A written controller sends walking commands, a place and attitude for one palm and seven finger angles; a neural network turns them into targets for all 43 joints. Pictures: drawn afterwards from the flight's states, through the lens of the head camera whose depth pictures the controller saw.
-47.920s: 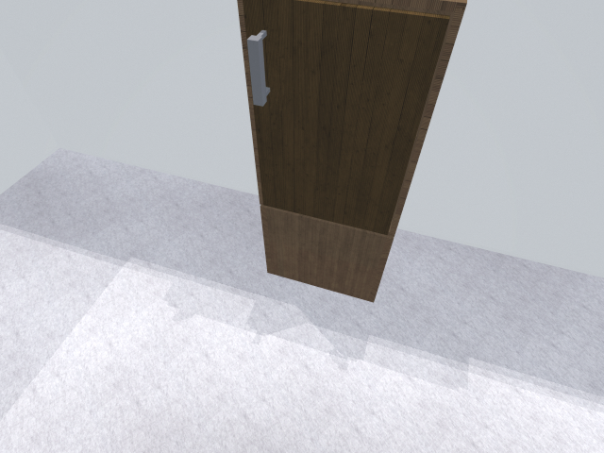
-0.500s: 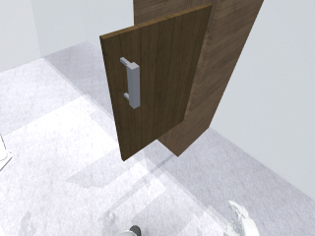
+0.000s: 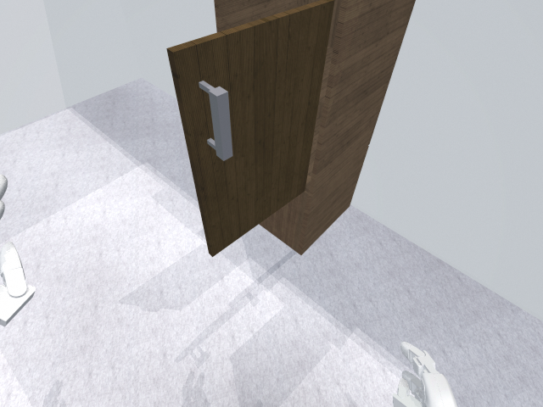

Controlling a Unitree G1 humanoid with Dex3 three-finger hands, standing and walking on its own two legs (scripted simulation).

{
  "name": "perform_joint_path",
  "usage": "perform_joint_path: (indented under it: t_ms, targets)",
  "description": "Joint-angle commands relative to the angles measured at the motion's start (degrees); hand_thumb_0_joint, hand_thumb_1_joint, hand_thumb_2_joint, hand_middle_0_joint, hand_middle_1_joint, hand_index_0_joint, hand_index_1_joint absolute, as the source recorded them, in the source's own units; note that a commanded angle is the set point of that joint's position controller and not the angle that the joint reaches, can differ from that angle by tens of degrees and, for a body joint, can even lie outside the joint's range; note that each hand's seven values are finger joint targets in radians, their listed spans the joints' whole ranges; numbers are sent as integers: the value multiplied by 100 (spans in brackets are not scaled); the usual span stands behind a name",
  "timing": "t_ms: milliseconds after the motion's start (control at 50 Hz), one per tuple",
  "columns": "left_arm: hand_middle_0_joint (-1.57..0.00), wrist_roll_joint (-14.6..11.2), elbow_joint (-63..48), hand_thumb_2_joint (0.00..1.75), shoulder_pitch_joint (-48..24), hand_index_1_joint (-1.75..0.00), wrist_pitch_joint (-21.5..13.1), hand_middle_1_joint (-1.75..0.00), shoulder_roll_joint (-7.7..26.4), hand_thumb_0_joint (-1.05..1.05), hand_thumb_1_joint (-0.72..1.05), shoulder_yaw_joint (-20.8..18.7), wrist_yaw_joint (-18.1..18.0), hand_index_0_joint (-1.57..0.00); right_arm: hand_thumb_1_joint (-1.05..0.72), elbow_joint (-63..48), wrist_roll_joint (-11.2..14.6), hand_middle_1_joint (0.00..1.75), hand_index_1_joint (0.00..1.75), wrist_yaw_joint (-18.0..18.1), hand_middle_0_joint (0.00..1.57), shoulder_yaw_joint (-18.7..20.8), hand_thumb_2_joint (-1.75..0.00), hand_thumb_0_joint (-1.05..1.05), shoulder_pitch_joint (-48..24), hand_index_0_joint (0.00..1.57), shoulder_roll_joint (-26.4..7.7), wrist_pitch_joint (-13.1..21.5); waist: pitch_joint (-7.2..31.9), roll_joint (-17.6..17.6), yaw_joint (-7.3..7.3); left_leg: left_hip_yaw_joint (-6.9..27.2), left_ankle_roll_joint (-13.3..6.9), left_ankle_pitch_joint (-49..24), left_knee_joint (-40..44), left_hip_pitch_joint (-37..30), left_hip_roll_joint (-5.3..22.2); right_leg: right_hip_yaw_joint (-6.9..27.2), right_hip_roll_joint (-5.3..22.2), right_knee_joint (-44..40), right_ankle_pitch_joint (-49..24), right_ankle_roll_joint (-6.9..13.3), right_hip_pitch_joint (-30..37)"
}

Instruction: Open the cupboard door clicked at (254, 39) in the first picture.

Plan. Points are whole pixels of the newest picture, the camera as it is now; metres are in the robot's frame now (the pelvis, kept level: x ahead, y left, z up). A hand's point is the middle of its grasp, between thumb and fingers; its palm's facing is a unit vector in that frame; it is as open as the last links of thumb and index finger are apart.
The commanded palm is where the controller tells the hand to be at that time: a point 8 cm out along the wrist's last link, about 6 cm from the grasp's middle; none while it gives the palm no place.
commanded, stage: stop stepping back and stand still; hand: left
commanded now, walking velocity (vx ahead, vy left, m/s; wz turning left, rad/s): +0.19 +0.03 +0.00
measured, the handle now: (214, 121) +0.58 +0.13 +0.11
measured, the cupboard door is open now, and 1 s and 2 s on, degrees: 85 85 85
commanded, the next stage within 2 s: let the arm hang, fingers relaxed in 0.36 s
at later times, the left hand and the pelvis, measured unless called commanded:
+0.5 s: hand (39, 307) +0.20 +0.26 +0.13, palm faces +0.36 -0.79 -0.50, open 7.4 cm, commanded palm none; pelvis -0.01 +0.01 -0.01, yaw +1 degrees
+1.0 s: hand out of the picture -0.05 +0.22 -0.17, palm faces +0.07 -0.97 -0.24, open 7.2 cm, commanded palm none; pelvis -0.01 +0.02 +0.00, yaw +3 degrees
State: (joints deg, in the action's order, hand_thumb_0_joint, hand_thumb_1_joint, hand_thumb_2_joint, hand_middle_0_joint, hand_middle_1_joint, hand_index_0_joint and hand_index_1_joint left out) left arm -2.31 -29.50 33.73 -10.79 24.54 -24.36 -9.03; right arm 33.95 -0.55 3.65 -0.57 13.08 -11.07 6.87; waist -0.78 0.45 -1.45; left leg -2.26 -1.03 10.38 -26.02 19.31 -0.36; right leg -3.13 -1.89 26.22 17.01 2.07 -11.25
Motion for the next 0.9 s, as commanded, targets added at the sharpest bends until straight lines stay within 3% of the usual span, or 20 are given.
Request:
perform_joint_path:
  t_ms: [0,60,80,120,180,240,260,300,360,420,440,460,480,520,560,600,660,700,780,880]
  targets:
    - [-20,-6,-891,90,-488,-30,-234,-30,880,0,90,-563,-95,-20,-90,-627,5,30,30,109,20,426,-90,0,-555,20,-805,98,58,1003,108,232,152,1015,-2587,392,39,2629,1952,-1863,2291,947,-989]
    - [-20,52,-735,90,-1158,-30,-352,-30,846,0,90,-444,-113,-20,-90,-547,9,30,30,151,20,290,-90,0,-602,20,-721,195,132,456,37,140,52,1127,-1765,221,288,1558,1632,-1364,1536,599,-754]
    - [-20,98,-631,90,-1092,-30,-365,-30,889,0,90,-485,-144,-20,-90,-541,5,30,30,203,20,296,-90,0,-630,20,-723,238,57,569,87,7,-2,1046,-1245,-104,264,1490,1555,-1320,1513,573,-859]
    - [-20,108,-578,90,-939,-30,-378,-30,788,0,90,-428,-188,-20,-90,-507,-11,30,30,248,20,277,-90,0,-538,20,-730,294,26,217,97,-197,-72,825,-204,-733,154,1190,1243,-1021,1427,417,-899]
    - [-20,59,-1022,90,-888,-30,-465,-30,820,0,90,-494,-182,-20,-90,-668,19,30,30,224,20,342,-90,0,-583,20,-936,362,128,-823,168,1006,-397,321,559,-987,987,606,431,187,65,-38,-741]
    - [-20,115,-833,90,-796,-30,-446,-30,803,0,90,-571,-128,-20,-90,-571,28,30,30,161,20,235,-90,0,-601,20,-788,348,-236,-1128,109,1511,-465,2135,1444,361,1303,93,174,670,320,-222,-135]
    - [-20,136,-886,90,-881,-30,-468,-30,897,0,90,-642,-126,-20,-90,-580,21,30,30,168,20,240,-90,0,-653,20,-768,385,-255,-1167,153,1349,-438,2090,1422,449,1266,99,220,607,180,-220,-11]
    - [-20,120,-633,90,-614,-30,-466,-30,777,0,90,-602,-128,-20,-90,-552,22,30,30,139,20,245,-90,0,-520,20,-761,414,-82,-679,147,952,-325,1121,955,320,1035,190,275,169,-330,-201,245]
    - [-20,19,-592,90,-308,-30,-462,-30,694,0,90,-539,-76,-20,-90,-570,47,30,30,51,20,311,-90,0,-427,20,-777,418,493,-44,105,217,-30,-120,-140,-293,458,945,719,-361,-1415,9,273]
    - [-20,-13,-616,90,-315,-30,-452,-30,816,0,90,-622,-82,-20,-90,-551,54,30,30,19,20,297,-90,0,-399,20,-704,344,672,286,66,133,49,-111,-425,-550,310,1157,1008,-589,-1619,120,146]
    - [-20,568,3629,90,-886,-30,522,-30,-16,0,90,1678,727,-20,-90,824,12,30,30,-492,20,575,-90,0,-600,20,-1582,394,422,32,-174,306,1,-882,-1389,-101,542,731,1425,354,-2877,266,-464]
    - [-20,490,3733,90,-862,-30,927,-30,-380,0,90,1706,836,-20,-90,810,25,30,30,-446,20,622,-90,0,-108,20,-1194,101,713,-6,-138,333,30,-1158,-1114,-565,507,783,1169,455,-2769,324,-635]
    - [-20,439,3899,90,-1013,-30,1021,-30,-528,0,90,1764,865,-20,-90,783,10,30,30,-404,20,532,-90,0,35,20,-1118,-95,638,95,-74,512,-108,-979,-884,-352,620,434,983,531,-1819,231,-713]
    - [-20,443,4456,90,-1325,-30,1063,-30,-494,0,90,1847,905,-20,-90,681,-69,30,30,-366,20,398,-90,0,-230,20,-1169,-332,316,698,90,865,-336,-524,-531,159,778,310,717,503,-731,85,-652]
    - [-20,459,5167,90,-1696,-30,1041,-30,-317,0,90,1876,890,-20,-90,748,-107,30,30,-352,20,374,-90,0,-327,20,-1182,-443,399,1111,108,745,-253,-757,-619,116,572,503,879,307,-1122,189,-355]
    - [-20,412,5956,90,-1914,-30,1072,-30,-344,0,90,1988,849,-20,-90,999,-125,30,30,-333,20,298,-90,0,-284,20,-956,-572,404,869,61,483,-120,-755,-646,-279,366,669,1113,53,-1415,286,-361]
    - [-20,350,7000,90,-2028,-30,1103,-30,-454,0,90,2139,794,-20,-90,1409,-133,30,30,-307,20,192,-90,0,-253,20,-823,-664,418,-368,103,666,-102,-996,-42,-504,562,478,834,108,-1145,99,-93]
    - [-20,312,7643,90,-1915,-30,1093,-30,-535,0,90,2199,786,-20,-90,1685,-108,30,30,-273,20,145,-90,0,-270,20,-751,-673,369,-726,165,701,-110,-680,220,-384,612,468,767,-103,-867,33,186]
    - [-20,305,8391,90,-1724,-30,1050,-30,-753,0,90,2161,764,-20,-90,2092,-97,30,30,-215,20,179,-90,0,7,20,-557,-704,326,-926,142,650,-79,-165,382,-505,598,459,803,-517,-734,110,297]
    - [-20,277,8961,90,-1693,-30,1034,-30,-788,0,90,2260,765,-20,-90,2489,-59,30,30,-189,20,204,-90,0,360,20,-523,-729,-59,-339,100,659,-85,58,579,-583,639,388,795,-744,-464,105,86]
